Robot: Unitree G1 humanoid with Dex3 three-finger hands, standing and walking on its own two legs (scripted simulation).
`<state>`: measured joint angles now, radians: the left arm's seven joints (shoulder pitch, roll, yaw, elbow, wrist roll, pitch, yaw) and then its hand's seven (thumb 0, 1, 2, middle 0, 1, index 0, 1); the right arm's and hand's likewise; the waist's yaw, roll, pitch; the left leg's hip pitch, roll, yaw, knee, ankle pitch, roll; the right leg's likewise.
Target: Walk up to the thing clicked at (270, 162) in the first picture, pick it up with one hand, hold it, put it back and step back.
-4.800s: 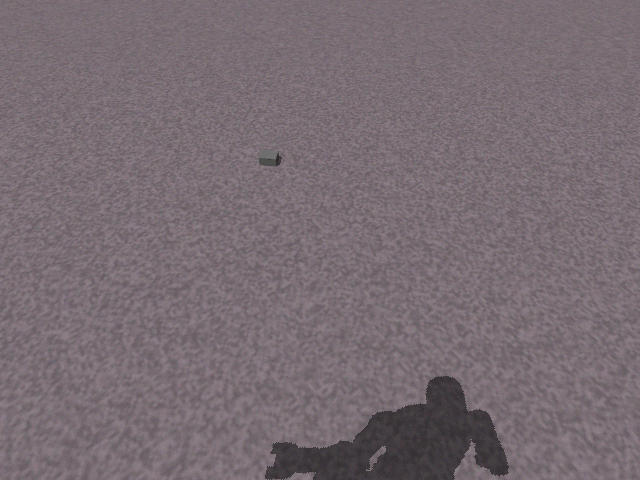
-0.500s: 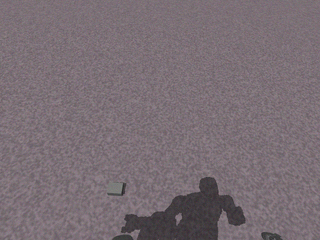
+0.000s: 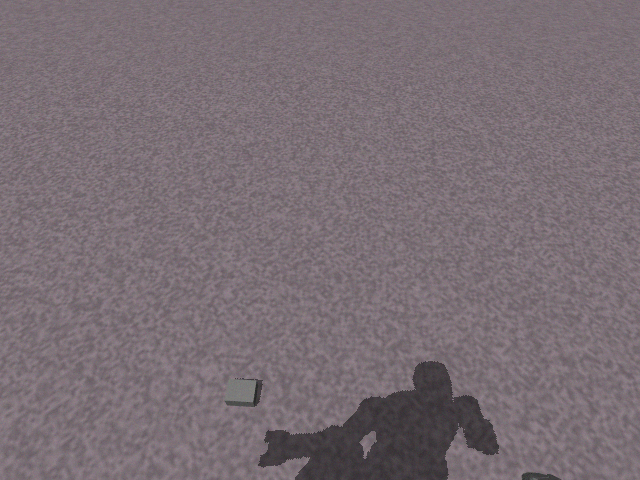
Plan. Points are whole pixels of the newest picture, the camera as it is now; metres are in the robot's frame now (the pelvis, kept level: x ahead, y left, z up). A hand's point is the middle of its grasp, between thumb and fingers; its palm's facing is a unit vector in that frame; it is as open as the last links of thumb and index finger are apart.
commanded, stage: walk up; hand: left
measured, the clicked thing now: (241, 392) +0.48 +0.24 -0.76
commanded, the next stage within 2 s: stand in 0.40 s
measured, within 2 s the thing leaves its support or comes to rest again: neither
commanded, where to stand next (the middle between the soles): +0.11 +0.00 m, yaw +0 degrees
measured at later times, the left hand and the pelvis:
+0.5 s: hand out of the picture +0.08 +0.25 -0.16, palm faces -0.03 -0.95 -0.32, open 7.3 cm; pelvis +0.01 +0.00 +0.00, yaw +0 degrees
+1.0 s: hand out of the picture +0.11 +0.25 -0.15, palm faces -0.03 -0.94 -0.34, open 7.4 cm; pelvis +0.04 +0.00 +0.00, yaw +0 degrees
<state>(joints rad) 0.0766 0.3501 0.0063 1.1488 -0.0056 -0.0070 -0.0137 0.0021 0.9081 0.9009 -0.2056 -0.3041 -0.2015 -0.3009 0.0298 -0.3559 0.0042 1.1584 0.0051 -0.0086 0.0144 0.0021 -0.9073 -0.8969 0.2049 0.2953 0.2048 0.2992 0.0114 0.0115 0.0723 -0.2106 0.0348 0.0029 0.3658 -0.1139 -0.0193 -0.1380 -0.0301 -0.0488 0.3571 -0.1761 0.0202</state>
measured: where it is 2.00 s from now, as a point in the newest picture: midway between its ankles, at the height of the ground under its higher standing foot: outside the picture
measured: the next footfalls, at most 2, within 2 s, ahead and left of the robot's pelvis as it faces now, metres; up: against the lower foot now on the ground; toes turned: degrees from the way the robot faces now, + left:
none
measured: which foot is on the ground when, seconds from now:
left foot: down 0.00-1.00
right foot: down 0.00-1.00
